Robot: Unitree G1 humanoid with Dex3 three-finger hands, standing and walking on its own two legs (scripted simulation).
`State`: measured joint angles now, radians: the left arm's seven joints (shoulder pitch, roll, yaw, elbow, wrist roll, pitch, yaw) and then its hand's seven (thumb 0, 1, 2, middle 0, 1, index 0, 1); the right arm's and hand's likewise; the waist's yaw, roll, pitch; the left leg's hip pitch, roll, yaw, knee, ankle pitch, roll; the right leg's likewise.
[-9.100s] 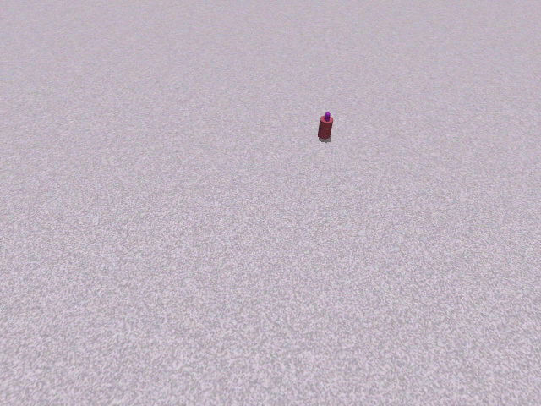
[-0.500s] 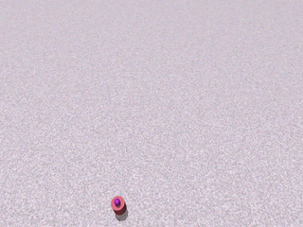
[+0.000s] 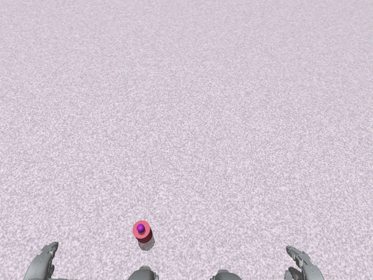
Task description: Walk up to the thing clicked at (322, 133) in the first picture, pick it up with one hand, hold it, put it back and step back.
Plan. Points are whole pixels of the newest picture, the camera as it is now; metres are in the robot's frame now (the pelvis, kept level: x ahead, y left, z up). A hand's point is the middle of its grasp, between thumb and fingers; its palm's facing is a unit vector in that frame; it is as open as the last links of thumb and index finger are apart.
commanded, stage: go down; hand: left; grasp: from the side
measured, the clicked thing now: (142, 231) +0.36 +0.18 -0.65
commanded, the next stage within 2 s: none
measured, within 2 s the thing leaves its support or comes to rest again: neither
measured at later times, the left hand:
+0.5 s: hand out of the picture +0.14 +0.27 -0.16, palm faces +0.07 -0.96 -0.29, open 17.4 cm
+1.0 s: hand (75, 246) +0.23 +0.31 -0.26, palm faces +0.05 -0.97 -0.22, open 17.1 cm
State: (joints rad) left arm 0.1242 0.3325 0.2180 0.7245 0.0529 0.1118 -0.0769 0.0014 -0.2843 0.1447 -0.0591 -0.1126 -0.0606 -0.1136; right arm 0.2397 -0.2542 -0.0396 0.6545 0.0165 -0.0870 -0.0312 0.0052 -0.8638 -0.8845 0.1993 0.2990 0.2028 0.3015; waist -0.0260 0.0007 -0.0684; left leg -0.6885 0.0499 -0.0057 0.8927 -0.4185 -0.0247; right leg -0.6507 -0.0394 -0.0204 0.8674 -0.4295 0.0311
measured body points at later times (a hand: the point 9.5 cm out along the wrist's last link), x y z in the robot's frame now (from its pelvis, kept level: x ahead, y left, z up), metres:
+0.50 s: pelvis -0.01 +0.00 -0.05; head +0.09 +0.02 +0.39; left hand +0.14 +0.32 -0.14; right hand +0.17 -0.25 -0.13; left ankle +0.01 +0.13 -0.69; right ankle +0.00 -0.14 -0.69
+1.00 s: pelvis -0.05 +0.00 -0.18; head +0.12 +0.03 +0.23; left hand +0.23 +0.36 -0.24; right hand +0.12 -0.27 -0.29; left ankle +0.01 +0.13 -0.69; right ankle -0.01 -0.14 -0.69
